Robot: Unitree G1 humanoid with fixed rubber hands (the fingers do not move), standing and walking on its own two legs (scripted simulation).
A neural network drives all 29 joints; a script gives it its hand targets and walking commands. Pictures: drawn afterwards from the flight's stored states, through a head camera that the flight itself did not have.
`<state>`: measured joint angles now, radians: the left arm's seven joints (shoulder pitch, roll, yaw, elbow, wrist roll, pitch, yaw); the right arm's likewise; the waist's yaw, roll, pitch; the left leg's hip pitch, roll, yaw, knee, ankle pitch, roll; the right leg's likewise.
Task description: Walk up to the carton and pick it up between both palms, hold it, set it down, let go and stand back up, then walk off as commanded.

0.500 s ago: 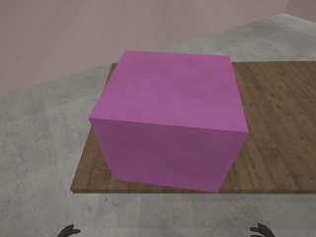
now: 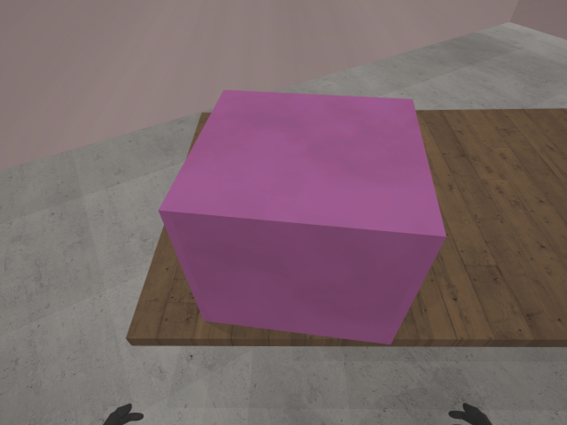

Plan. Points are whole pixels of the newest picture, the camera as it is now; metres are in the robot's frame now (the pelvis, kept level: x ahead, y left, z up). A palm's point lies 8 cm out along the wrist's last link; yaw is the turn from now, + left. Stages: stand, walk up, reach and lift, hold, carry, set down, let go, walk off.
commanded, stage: walk off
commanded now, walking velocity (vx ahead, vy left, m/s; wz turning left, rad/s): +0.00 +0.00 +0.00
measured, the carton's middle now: (304, 213) +0.43 -0.02 +0.06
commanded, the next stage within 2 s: none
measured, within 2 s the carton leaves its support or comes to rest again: neither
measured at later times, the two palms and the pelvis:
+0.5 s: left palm out of the picture +0.03 +0.30 -0.11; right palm out of the picture +0.02 -0.29 -0.13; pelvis -0.06 +0.00 -0.02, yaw +0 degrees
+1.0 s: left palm out of the picture -0.09 +0.38 -0.17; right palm out of the picture -0.06 -0.23 -0.10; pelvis -0.19 +0.08 -0.04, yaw +1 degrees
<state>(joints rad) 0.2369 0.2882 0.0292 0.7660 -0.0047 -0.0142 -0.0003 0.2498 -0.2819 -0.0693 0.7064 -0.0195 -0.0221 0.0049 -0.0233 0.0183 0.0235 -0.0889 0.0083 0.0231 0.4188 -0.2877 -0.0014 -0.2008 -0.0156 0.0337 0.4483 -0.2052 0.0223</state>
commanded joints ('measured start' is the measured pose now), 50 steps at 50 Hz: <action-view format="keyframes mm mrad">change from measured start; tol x32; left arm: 1 -112 247 45 -6 17 -28 4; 50 150 361 124 26 5 99 53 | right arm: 1 -87 -235 -33 6 8 -19 -8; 50 -183 -314 -93 -48 -3 51 -58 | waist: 1 28 -43 39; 50 78 193 64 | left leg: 1 -77 106 -73 -66 241 17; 7 -206 110 -77 74 554 84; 21 -334 -93 -142 801 -251 27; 28 -180 -10 -130 335 -201 34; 30 -129 156 -381 -96 263 29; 45 68 205 -319 48 466 -94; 50 -134 151 -278 -178 82 -242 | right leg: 1 73 -93 72 -48 284 -73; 26 -214 -314 338 -49 199 -278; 34 -400 175 219 962 -287 -40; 50 -254 195 101 764 -225 -40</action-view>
